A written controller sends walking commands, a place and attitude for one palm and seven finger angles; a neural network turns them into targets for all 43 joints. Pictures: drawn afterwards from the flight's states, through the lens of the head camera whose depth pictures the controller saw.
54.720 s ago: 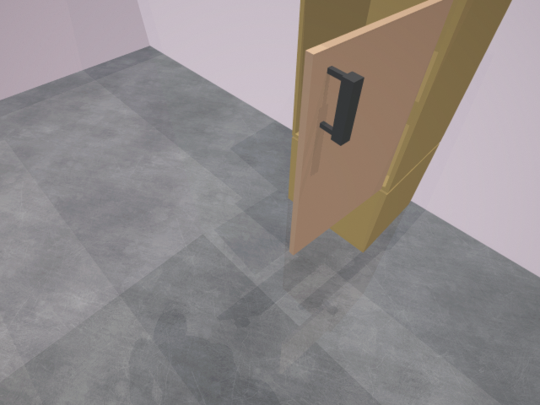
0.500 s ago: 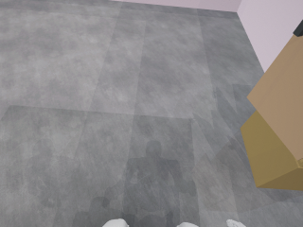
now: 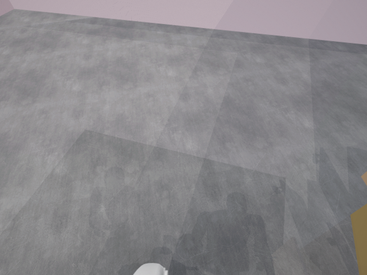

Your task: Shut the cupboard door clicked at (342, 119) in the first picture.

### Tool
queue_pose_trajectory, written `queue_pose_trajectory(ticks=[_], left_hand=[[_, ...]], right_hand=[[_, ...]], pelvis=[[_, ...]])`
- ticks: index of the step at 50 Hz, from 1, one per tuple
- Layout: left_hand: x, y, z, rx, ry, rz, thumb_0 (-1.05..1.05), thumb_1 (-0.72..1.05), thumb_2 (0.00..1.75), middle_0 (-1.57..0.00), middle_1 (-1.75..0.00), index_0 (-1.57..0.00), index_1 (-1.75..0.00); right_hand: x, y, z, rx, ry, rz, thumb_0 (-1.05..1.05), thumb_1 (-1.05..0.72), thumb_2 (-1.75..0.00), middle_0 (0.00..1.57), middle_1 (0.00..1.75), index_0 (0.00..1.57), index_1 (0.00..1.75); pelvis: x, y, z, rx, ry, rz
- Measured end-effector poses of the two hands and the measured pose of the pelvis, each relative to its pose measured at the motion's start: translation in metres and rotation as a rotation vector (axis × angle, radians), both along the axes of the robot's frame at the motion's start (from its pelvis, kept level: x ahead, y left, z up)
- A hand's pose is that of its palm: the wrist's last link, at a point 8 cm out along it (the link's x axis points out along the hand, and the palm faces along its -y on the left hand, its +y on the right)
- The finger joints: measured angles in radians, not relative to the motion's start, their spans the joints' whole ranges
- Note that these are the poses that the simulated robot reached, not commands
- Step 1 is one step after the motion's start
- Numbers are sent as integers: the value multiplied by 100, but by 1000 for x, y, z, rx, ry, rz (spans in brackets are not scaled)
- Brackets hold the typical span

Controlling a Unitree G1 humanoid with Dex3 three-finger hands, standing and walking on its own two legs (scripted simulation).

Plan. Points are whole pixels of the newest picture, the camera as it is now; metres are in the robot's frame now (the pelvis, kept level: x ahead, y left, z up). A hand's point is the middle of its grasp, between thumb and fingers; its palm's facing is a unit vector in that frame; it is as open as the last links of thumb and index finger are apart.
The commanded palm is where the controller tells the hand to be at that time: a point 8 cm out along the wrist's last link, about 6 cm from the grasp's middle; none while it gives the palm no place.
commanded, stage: walk to a spot facing it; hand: left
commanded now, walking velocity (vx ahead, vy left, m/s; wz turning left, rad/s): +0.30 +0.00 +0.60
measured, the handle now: out of the picture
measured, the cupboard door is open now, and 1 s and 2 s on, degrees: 21 21 21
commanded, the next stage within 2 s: turn to face it in 0.40 s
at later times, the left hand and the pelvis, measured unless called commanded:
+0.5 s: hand out of the picture +0.11 +0.26 -0.19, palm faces +0.37 -0.90 -0.21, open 7.4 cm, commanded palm none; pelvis +0.17 +0.07 -0.02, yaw +18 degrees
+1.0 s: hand (106, 203) +0.35 +0.26 -0.17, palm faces +0.17 -0.96 -0.21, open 7.3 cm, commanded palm none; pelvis +0.31 +0.07 -0.01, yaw +7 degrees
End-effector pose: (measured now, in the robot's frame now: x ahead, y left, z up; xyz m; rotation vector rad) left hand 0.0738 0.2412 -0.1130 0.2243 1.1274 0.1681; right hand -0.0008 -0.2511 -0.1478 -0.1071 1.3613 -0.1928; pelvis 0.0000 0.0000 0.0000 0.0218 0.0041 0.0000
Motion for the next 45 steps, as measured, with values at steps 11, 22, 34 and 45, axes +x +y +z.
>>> queue_pose_trajectory(ticks=[11, 22, 34, 45], left_hand=[[-71, -29, -21, -106, 254, 287, 1, 91, 89, -20, -30, -20, -30], [-47, 28, -53, -139, 362, 434, 2, 91, 89, -20, -30, -20, -30], [159, 100, -15, -52, -16, 342, 1, 91, 89, -19, -30, -20, -30], [251, 67, -35, -74, 81, 186, 1, 91, 89, -19, -30, -20, -30]], right_hand=[[204, 29, 16, 15, -155, 286, 0, -91, -90, 19, 30, 19, 29], [359, 122, 14, -8, -359, 485, 0, -91, -89, 19, 30, 20, 30], [331, 120, 21, -40, -110, 377, 0, -92, -89, 20, 30, 20, 30], [330, 102, -18, 1, 42, 166, 0, -90, -89, 20, 30, 20, 30]], pelvis=[[73, 3, 1, -18, -1, 178], [150, 60, -27, -32, -29, 283], [226, 82, 3, -33, -26, 312], [298, 73, -18, -31, -11, 157]])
